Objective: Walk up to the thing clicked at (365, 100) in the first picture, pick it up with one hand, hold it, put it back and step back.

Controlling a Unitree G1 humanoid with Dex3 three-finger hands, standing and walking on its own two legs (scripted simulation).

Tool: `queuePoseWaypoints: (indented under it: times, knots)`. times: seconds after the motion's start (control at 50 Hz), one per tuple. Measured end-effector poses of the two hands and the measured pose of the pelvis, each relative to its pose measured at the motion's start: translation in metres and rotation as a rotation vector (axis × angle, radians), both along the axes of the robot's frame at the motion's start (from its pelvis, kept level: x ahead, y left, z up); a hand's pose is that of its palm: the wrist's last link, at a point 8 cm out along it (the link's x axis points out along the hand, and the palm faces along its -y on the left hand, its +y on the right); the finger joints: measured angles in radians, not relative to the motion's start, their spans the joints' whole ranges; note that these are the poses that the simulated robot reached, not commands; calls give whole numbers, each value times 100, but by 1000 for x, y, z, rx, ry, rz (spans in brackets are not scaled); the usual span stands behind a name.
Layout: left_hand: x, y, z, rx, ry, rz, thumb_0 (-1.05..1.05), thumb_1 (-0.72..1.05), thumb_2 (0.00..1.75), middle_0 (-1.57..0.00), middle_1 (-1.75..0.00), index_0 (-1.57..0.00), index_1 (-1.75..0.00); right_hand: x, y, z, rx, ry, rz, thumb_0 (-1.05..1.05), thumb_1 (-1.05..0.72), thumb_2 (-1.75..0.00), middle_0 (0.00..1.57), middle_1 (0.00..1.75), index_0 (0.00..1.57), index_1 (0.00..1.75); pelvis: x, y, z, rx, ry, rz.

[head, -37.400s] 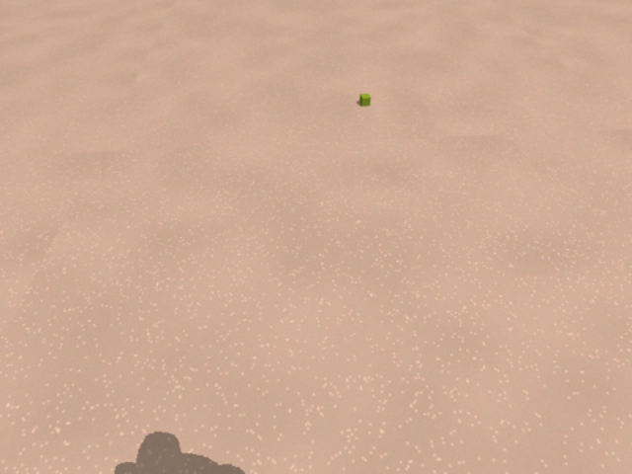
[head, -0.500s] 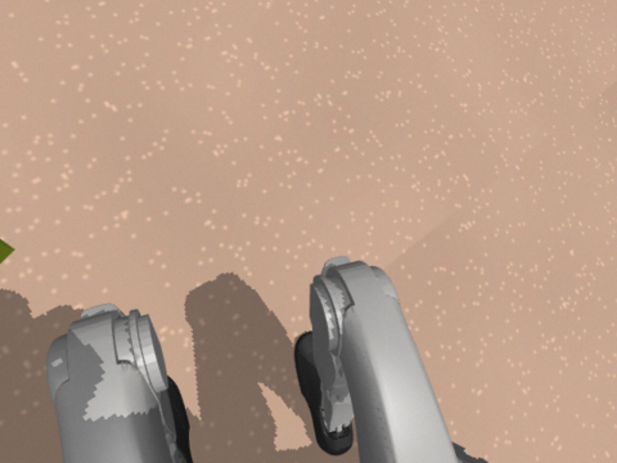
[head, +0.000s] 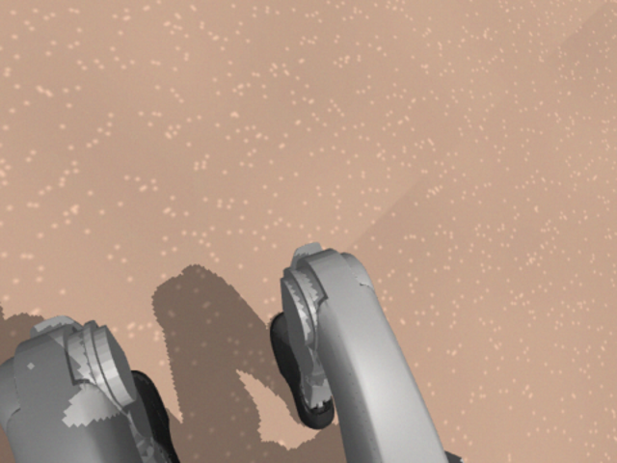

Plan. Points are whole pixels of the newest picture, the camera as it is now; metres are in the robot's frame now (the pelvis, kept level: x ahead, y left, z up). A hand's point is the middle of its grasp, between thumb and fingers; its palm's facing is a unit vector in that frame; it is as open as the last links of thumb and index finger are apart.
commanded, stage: rest palm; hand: left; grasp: from above
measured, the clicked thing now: out of the picture +0.43 +0.40 -0.30
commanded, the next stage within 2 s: close in 1.84 s
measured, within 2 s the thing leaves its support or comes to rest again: neither
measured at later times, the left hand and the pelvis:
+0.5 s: hand out of the picture +0.41 +0.36 -0.22, palm faces -0.16 -0.43 -0.89, open 13.4 cm; pelvis +0.00 +0.01 +0.00, yaw -2 degrees
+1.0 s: hand out of the picture +0.43 +0.36 -0.25, palm faces -0.14 -0.42 -0.90, open 13.5 cm; pelvis +0.00 +0.01 -0.01, yaw -4 degrees
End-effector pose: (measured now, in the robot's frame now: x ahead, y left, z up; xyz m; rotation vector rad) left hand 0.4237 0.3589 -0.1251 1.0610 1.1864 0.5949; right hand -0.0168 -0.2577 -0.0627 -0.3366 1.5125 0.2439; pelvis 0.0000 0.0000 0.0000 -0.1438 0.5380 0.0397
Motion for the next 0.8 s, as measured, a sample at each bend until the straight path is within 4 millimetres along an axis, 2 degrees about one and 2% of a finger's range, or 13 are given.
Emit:
queuePoseWaypoints:
  times: [0.1, 0.22, 0.32, 0.46, 0.64, 0.8]
  knots:
    - [7, -3, -13, 1, -32, 10, 0, -32, 78, -16, -105, -20, -99, -4, 1, 8, -7, 21, 23, 1, -91, -89, 20, 29, 20, 30, -2, 0, -1, -11, -18, -6]
    - [15, 5, -10, 28, -50, -9, 0, -35, 81, -16, -102, -19, -98, -1, 2, 12, -9, 27, 15, 1, -91, -89, 20, 29, 20, 30, 1, 3, 0, -26, -6, -9]
    - [4, 10, -14, 27, 12, -21, 0, -37, 83, -15, -99, -17, -96, 7, 6, 8, 3, -2, 20, 1, -91, -90, 20, 29, 20, 30, 3, 5, -1, -33, -7, -11]
    - [-8, 8, -33, -1, 29, -3, 0, -37, 84, -14, -100, -16, -97, 18, 13, 7, 16, -37, 79, 1, -91, -90, 20, 29, 20, 30, 0, 7, -2, -42, -36, -11]
    - [2, -1, -57, -7, -4, -1, 0, -36, 84, -15, -100, -16, -97, 18, 18, 18, 2, -14, 125, 0, -91, -90, 20, 29, 20, 30, -1, 9, -4, -66, -60, -13]
    - [11, -1, -63, 12, -17, 13, 0, -37, 87, -14, -100, -16, -98, 13, 23, 24, 6, 4, 132, 1, -91, -90, 20, 29, 20, 30, -1, 12, -6, -85, -73, -21]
